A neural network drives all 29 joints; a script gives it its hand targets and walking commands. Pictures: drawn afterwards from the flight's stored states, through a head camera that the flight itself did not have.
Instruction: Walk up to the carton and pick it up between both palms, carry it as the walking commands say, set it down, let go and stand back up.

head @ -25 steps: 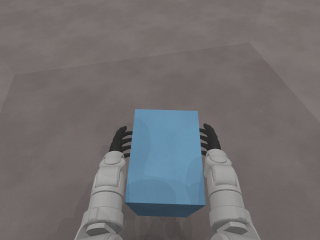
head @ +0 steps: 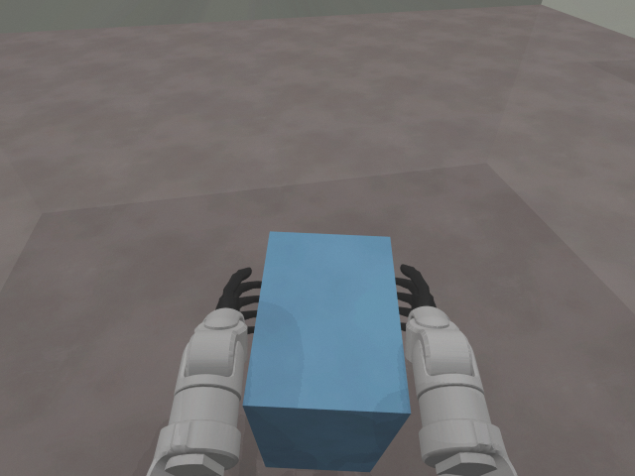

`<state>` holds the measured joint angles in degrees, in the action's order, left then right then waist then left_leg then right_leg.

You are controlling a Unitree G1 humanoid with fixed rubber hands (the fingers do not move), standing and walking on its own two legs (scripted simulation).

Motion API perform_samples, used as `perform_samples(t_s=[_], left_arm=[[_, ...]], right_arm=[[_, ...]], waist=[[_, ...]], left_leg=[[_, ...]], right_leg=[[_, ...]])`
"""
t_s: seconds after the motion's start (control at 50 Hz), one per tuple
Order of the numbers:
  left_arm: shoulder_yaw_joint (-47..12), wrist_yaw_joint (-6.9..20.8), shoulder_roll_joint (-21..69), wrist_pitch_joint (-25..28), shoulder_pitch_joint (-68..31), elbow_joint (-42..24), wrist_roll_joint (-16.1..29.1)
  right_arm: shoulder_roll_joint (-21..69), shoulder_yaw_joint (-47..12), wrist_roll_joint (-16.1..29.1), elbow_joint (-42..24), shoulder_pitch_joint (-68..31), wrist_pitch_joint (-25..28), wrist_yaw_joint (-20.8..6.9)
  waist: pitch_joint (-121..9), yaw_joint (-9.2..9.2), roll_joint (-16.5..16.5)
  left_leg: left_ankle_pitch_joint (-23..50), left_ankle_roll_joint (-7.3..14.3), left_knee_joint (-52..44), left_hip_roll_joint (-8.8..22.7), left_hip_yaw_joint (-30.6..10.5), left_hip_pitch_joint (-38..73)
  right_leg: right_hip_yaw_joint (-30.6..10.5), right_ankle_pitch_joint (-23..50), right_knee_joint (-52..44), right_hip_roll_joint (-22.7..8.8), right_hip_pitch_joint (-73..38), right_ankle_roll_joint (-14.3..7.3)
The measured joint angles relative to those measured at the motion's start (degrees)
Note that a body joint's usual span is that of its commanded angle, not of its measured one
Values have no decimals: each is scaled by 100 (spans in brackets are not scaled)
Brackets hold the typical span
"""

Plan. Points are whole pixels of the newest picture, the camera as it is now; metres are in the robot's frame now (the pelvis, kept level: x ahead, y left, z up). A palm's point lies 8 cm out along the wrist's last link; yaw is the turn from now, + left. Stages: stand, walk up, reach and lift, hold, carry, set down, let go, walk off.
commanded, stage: reach and lift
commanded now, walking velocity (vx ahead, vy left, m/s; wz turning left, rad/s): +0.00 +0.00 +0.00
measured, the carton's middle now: (323, 360) +0.30 -0.01 -0.03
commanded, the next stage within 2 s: hold in 1.02 s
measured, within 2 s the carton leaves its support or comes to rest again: neither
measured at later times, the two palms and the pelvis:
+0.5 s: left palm (219, 329) +0.31 +0.12 +0.05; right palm (411, 319) +0.31 -0.13 +0.05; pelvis -0.01 +0.00 +0.00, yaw +0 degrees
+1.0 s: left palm (219, 331) +0.30 +0.12 +0.05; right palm (413, 320) +0.31 -0.13 +0.06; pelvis +0.00 +0.00 +0.00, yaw +0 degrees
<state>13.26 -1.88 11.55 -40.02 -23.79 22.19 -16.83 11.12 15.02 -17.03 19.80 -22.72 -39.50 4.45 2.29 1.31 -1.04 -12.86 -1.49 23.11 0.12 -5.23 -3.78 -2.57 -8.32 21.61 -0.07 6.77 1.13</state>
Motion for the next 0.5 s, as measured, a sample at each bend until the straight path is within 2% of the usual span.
perform_samples(t_s=[0.16,0.5], left_arm=[[206,20,61,-211,-156,121,-87],[270,11,55,-141,-144,58,-69]], right_arm=[[61,212,-74,125,-155,-204,-28],[88,228,-69,219,-224,-76,-19]], waist=[[59,-59,22],[145,-202,35]], left_leg=[[-24,-4,57,10,0,163],[-54,-10,169,4,13,25]], right_leg=[[-2,-11,40,15,-168,-8],[-23,-32,146,20,-26,-6]])
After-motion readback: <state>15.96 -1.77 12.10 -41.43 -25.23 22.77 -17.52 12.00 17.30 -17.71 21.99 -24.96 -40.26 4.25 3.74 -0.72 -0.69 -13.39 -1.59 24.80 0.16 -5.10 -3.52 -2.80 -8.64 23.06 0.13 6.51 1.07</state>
